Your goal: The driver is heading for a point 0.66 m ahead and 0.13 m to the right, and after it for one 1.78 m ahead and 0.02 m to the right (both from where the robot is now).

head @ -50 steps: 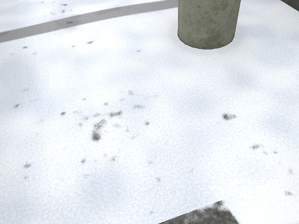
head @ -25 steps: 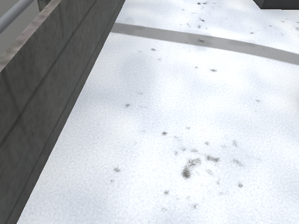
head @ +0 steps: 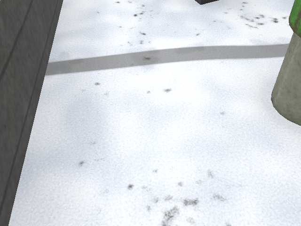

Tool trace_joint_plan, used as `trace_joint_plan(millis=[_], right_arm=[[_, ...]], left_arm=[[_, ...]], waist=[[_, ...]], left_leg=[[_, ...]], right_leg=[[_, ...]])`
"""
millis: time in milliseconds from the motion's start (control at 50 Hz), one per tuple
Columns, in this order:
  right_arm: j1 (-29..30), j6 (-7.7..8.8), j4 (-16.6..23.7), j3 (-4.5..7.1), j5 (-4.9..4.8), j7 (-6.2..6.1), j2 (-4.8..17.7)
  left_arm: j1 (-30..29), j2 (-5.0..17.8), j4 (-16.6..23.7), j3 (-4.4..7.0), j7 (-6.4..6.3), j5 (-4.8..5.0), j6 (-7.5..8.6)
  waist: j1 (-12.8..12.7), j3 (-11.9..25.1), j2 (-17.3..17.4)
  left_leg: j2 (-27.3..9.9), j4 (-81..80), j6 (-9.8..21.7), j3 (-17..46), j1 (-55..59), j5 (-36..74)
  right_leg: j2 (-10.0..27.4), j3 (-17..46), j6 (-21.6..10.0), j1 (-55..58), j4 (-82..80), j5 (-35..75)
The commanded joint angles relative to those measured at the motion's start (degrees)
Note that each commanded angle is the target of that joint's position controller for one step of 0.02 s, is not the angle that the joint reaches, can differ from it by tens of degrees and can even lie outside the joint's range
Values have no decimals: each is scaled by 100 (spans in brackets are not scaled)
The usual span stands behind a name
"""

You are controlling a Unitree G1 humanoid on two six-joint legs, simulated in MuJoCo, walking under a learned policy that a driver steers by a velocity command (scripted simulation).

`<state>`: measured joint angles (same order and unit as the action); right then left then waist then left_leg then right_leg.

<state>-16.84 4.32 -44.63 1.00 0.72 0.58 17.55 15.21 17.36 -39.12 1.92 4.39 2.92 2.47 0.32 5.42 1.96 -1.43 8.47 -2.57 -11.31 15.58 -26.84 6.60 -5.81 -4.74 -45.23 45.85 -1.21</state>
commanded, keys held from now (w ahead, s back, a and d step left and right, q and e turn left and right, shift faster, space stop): w+e+shift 0.40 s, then w+shift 0.06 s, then w+q+shift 0.54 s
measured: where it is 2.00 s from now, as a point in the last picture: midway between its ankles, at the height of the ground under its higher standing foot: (152, 81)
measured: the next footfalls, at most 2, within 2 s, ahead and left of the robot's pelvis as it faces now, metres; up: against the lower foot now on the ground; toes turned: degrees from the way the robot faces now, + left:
right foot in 0.04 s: +0.23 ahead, -0.13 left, +0.00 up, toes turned -10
left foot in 0.48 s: +0.71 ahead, -0.03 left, +0.00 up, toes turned -33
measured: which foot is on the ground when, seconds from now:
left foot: down 0.00-0.06, up 0.08-0.46, down 0.48-0.84, up 0.86-1.00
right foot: up 0.00-0.02, down 0.04-0.50, up 0.52-0.82, down 0.84-1.00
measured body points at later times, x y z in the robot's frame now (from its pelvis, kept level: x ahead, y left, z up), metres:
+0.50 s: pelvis +0.47 -0.07 -0.01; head +0.49 -0.07 +0.44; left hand +0.67 +0.17 -0.11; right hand +0.55 -0.40 -0.05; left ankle +0.68 -0.01 -0.71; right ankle +0.20 -0.11 -0.68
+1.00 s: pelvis +0.80 -0.17 +0.03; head +0.79 -0.21 +0.47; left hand +0.98 +0.08 -0.05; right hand +0.80 -0.46 -0.10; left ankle +0.80 -0.02 -0.57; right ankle +0.79 -0.35 -0.70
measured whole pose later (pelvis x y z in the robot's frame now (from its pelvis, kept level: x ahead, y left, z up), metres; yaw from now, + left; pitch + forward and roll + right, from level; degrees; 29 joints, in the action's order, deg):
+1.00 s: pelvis +0.80 -0.17 +0.03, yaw -13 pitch -1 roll +0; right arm -20.7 -2.9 -34.9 3.3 0.5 4.4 20.1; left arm 17.1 16.4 -40.7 2.4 -5.2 0.4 2.8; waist 4.4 -1.3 5.6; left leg 3.2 83.3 0.0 6.5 -33.7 -17.5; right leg 5.4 1.4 4.7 -16.4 31.0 -13.2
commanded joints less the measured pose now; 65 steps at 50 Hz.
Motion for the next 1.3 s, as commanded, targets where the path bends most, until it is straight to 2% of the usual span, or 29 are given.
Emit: trace_joint_plan(millis=[20, 40, 60, 80, 120, 160, 280, 380, 460, 480, 500, 520, 540, 580, 660, 720, 760, 820, 840, 860, 880, 900, 940, 1000, 1180, 1220, 1260, 1280, 1300], right_arm=[[211, -143, 316, 380, 32, -93, 1267], [134, -132, 385, 335, 21, -98, 1149], [-479, 47, 641, 78, 174, -48, 306], [-248, 312, 942, -157, 30, 30, -167], [1143, 638, 1452, -45, -255, 120, 408], [1237, 707, 1547, -95, -73, 69, 228], [1208, 422, 1562, -103, 106, -52, 268], [1846, 399, 1719, 52, -252, -62, 460], [-77, 352, 1150, 437, -362, -80, 1023], [-1217, 282, 931, 498, -311, -118, 1151], [-1828, 282, 696, 537, 45, -123, 1658], [-2005, 326, 507, 554, 58, 13, 1522], [-1466, 316, 685, 443, -8, 28, 872], [-970, 233, 674, 399, 4, 62, 664], [-684, 184, 437, 189, -156, -16, 169], [-341, 83, 363, 361, -309, -145, 666], [-575, 50, 382, 486, -346, -97, 1013], [-778, -106, 525, 417, -288, 47, 520], [-826, -309, 903, 201, -36, 274, -190], [-835, -422, 1166, 151, 415, 277, -294], [-2409, -407, 905, 169, -10, 386, -66], [-2096, -580, 876, 243, -152, 350, 398], [-1066, -721, 1225, 227, 22, 361, 495], [-751, -781, 1400, 200, -69, 457, 257], [-108, -808, 1498, 309, -325, 509, 306], [-572, -768, 1316, 442, -389, 464, 489], [-1926, -689, 789, 754, -364, 432, 1056], [-1967, -630, 575, 756, -336, 440, 1250], [-1234, -422, 1001, 692, -141, 519, 1825]], left_arm=[[398, 687, 474, 228, 8, 33, 55], [1612, 1250, 194, 507, -108, 9, 34], [2200, 1782, 40, 670, -248, -1, -14], [2180, 1618, 146, 600, -241, 7, 46], [2244, 874, 189, 415, -235, -177, 114], [1408, 752, 351, 343, -267, -252, 170], [268, 557, 454, 187, -544, -201, 192], [570, 888, 192, 372, -629, 4, 282], [559, 664, 126, 342, -525, -269, 70], [421, 468, 204, 228, -426, -451, 92], [1364, -516, 363, 27, -401, -326, 172], [1902, -522, 285, -85, -343, 2, 263], [1146, -27, 281, -46, -326, 86, 294], [-534, 88, 741, -85, -306, -250, 429], [-864, 53, 1066, -125, -328, -371, 519], [-1098, 10, 1148, -244, -314, -477, 544], [-962, 286, 1039, -110, -389, -267, 416], [-107, 673, 807, 145, -660, -174, 241], [1590, 992, 326, 278, -979, -317, 184], [2204, 1430, 242, 294, -1090, -375, 166], [1602, 1655, 322, 396, -1068, -451, 197], [975, 1188, 398, 334, -1053, -309, 197], [464, 699, 293, 265, -1080, -193, 71], [430, 552, 2, 307, -935, -271, 138], [-316, 1611, 61, 721, -906, -228, 129], [-364, 1792, 67, 788, -898, -204, 52], [-485, 1679, 126, 756, -874, -83, -24], [-401, 889, 276, 513, -815, -152, -8], [-97, 131, 902, 259, -842, -224, 139]], waist=[[-547, -566, 678], [-1123, 184, 399], [-833, 807, -1034], [-561, 1582, -2074], [-938, 918, -913], [-381, 167, 159], [203, -1310, -258], [-222, -887, -793], [645, -30, -1106], [1208, 647, -794], [627, 1302, 2018], [382, 1645, 3582], [536, 856, 2233], [533, -109, 128], [-79, -640, 539], [-295, -665, 446], [-267, -496, 485], [-543, -288, 100], [-862, 329, -329], [-608, 539, -1127], [121, 1466, -2247], [209, 708, -1523], [223, -152, -889], [333, -625, -1237], [651, -1179, -1472], [947, -951, -1530], [1716, -278, -857], [1473, -1029, 875], [442, -794, 3395]], left_leg=[[-1350, 2234, 862, -161, -736, 8913], [-1038, 3976, 672, -180, -1561, 8614], [-412, 6348, 375, 94, -4335, 4375], [842, 8184, 272, 1133, -5794, 107], [139, 8163, 663, 1900, -6369, 789], [-283, 7454, 685, 1903, -6172, 1062], [-476, 5228, -156, 1433, -5565, 2010], [-72, 2314, -381, 1525, -3627, 3860], [-36, 2516, -143, 1359, -2699, 2353], [-69, 2956, -123, 1202, -1277, 1802], [-1091, 2192, 745, 3824, 428, 149], [-1836, 517, 1509, 6865, 841, -1938], [-1742, 381, 1514, 6631, 293, -2362], [-1339, 620, 1576, 5259, -1440, -596], [-764, 593, 1686, 3871, -2617, 2221], [-157, 605, 1499, 2816, -4035, 2596], [-220, 591, 1535, 2969, -4364, 1622], [256, 2114, 1026, 2899, -4530, 1029], [1213, 4296, 710, 2588, -4771, -150], [1341, 6290, 504, 2651, -5425, -1761], [1021, 7274, 374, 3148, -5825, -1324], [613, 7814, 121, 2784, -6250, -563], [124, 8080, 143, 2255, -6482, 790], [-154, 7662, 302, 2072, -5932, 1593], [-602, 4535, 194, 760, -3845, 1598], [-179, 4335, 361, 256, -3056, 1028], [504, 3188, 871, 141, -1547, 743], [252, 2545, 1339, 1437, -1187, 806], [-670, 1155, 2519, 5124, -1049, 30]], right_leg=[[-987, -858, -330, 1639, -401, -989], [-1295, -581, -549, 3685, -906, -761], [-82, 1635, -1275, 6311, -753, -2145], [972, 4964, -2188, 7110, -2301, -3933], [818, 4584, -1404, 6242, -2923, -3440], [492, 3799, -1360, 4613, -2956, -2893], [-395, 2327, -1347, 1656, -3724, -1908], [-535, 2322, -799, 2024, -3429, -1933], [-304, 2413, -398, 3842, -1252, 358], [-387, 2011, -124, 3175, 453, 1114], [-1136, 1772, 161, 1359, 3242, -1090], [-1479, 1857, 173, 193, 4315, -2720], [-1009, 1752, 12, -222, 4537, -2273], [-621, 1286, -85, 31, 3882, -1800], [-335, 1226, 129, 616, 1890, -1843], [-695, 817, 405, 2363, -253, -1014], [-892, 879, 584, 3405, -847, -414], [-750, 1047, 581, 4608, -1343, -407], [605, 2626, 345, 5913, -2019, 923], [2081, 4257, 354, 6094, -1569, 4091], [3158, 6432, -917, 6343, -2484, 2361], [2677, 5844, -810, 5874, -2722, 697], [1615, 3231, -166, 4689, -2657, -1008], [929, 1390, 158, 3631, -2669, -628], [1241, -238, 180, 3020, -3634, -1317], [1238, -546, 96, 3250, -2598, 986], [865, -696, 134, 3106, 167, 2636], [264, -261, 328, 1342, 2319, -2097], [-925, 650, 405, -547, 3737, -4133]])
Keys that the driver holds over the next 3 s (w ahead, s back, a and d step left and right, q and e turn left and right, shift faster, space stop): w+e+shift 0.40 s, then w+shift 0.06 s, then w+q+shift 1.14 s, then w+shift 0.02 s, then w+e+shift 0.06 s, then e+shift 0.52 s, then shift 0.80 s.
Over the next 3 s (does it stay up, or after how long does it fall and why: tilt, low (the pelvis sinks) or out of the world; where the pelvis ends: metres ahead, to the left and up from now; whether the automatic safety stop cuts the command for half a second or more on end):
stays up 1.58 0.04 0.03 its command is cut before an obstacle after 0.6 s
